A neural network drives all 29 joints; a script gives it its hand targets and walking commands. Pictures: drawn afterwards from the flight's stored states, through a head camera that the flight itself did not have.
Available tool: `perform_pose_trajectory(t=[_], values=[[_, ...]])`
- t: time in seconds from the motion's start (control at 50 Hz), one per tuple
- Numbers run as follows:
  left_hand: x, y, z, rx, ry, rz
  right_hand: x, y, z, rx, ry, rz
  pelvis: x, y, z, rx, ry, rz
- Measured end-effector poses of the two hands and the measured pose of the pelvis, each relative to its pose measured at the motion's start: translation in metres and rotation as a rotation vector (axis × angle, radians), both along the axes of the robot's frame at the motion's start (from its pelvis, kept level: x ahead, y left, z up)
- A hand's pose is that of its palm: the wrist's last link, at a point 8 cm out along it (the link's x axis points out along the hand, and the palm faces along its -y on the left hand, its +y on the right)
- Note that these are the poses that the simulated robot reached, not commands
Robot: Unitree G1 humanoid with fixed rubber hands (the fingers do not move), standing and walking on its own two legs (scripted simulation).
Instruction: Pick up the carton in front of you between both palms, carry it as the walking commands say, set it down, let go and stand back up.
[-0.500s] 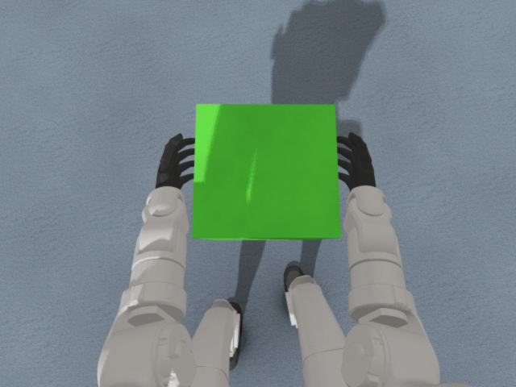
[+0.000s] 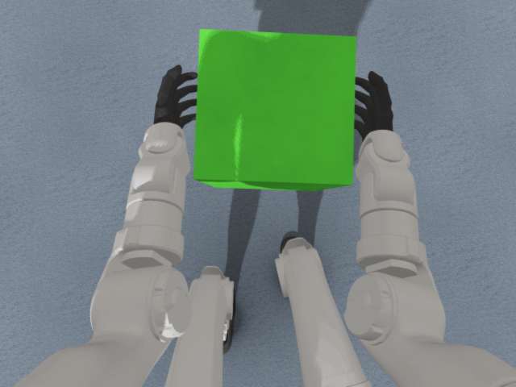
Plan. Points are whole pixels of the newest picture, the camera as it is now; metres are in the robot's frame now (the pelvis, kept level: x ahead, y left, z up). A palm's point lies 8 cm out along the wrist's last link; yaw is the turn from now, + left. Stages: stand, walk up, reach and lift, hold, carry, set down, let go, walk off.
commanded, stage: set down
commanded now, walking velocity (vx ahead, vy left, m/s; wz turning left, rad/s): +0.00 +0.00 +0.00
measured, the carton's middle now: (270, 128) +0.48 -0.09 -0.18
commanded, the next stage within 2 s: none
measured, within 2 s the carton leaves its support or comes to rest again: rests again in 1.40 s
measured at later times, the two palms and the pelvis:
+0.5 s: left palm (202, 120) +0.53 +0.02 -0.23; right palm (355, 141) +0.44 -0.26 -0.24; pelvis -0.03 +0.00 -0.11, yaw +2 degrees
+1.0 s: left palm (214, 123) +0.56 +0.01 -0.36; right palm (343, 145) +0.45 -0.27 -0.35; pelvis -0.03 +0.01 -0.17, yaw +2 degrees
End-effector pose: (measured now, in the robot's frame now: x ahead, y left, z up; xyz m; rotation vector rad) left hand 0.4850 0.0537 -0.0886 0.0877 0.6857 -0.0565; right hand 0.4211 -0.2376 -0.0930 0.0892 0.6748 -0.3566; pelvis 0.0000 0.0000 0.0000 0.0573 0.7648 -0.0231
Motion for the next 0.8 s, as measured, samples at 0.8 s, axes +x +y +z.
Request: perform_pose_trajectory(t=[0.8], values=[[0.07, -0.045, -0.237, 0.056, 0.065, -0.19, 0.027, -0.034, -0.234, -0.029, 0.094, -0.104, -0.033, 0.005, -0.16, -0.028, 0.013, 0.075]])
